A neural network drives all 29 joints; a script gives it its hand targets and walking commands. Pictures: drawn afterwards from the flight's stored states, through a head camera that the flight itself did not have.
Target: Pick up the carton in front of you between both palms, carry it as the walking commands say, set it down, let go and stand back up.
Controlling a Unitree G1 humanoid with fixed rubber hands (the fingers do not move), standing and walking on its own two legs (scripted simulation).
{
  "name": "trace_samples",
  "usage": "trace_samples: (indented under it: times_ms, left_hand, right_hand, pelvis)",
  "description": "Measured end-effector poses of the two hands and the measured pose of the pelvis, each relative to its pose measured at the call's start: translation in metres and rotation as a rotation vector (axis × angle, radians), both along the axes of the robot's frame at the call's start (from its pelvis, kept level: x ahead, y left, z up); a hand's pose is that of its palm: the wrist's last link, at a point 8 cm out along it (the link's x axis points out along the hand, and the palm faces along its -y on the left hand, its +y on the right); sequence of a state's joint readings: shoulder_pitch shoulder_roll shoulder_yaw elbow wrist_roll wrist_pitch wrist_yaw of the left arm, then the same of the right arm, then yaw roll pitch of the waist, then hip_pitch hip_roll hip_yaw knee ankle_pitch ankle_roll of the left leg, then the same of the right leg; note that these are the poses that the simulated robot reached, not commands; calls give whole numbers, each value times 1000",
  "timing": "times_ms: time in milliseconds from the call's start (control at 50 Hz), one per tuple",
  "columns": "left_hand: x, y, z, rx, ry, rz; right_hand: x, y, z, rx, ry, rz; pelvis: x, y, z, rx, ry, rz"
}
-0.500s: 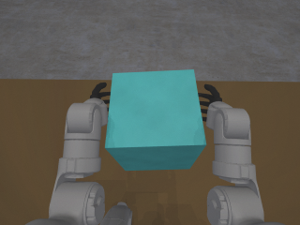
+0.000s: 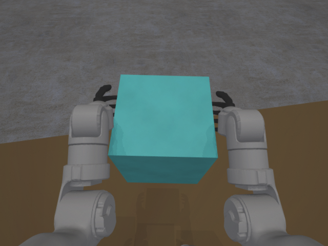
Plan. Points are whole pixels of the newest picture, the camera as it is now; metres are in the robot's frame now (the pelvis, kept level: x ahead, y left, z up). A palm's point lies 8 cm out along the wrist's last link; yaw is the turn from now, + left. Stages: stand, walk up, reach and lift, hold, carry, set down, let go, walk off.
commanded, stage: carry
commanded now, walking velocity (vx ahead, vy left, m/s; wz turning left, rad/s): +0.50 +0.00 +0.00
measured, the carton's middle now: (163, 135) +0.38 -0.02 +0.04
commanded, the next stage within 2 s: none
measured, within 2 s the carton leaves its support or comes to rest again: neither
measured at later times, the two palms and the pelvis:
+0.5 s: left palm (93, 60) +0.67 +0.19 +0.09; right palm (176, 57) +0.68 -0.09 +0.09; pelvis +0.29 +0.03 -0.04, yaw +0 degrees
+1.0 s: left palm (114, 31) +0.95 +0.15 +0.05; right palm (177, 30) +0.95 -0.13 +0.05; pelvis +0.59 +0.01 -0.08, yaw +1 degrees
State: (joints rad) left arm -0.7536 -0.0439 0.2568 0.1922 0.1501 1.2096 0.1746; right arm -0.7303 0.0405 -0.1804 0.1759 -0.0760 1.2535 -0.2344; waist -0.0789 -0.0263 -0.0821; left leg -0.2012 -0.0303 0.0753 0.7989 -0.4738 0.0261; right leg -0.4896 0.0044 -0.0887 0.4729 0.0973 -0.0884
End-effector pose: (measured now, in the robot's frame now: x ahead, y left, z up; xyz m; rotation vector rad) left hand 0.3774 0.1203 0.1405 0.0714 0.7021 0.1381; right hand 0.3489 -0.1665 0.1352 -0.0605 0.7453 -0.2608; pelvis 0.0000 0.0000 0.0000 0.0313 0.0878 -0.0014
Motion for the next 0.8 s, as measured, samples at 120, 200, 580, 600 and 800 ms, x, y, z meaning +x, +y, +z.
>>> trace_samples:
  times_ms: [120,200,580,600,800]
  left_hand:
    - [45,8,-38,42,99,87]
    - [75,21,-55,16,155,142]
    - [333,63,-62,-30,38,124]
    - [343,60,-65,-29,62,108]
    - [457,37,-66,-51,41,31]
  right_hand:
    - [68,9,-44,-3,139,60]
    - [110,25,-57,20,186,114]
    - [353,67,-62,10,51,45]
    - [359,65,-64,15,74,22]
    - [460,43,-51,15,49,-78]
  pelvis:
    - [59,-9,-6,-21,1,6]
    - [96,-11,-2,-20,4,12]
    - [326,36,-39,-57,25,5]
    - [336,38,-37,-61,26,4]
    - [447,35,-32,-48,9,-3]
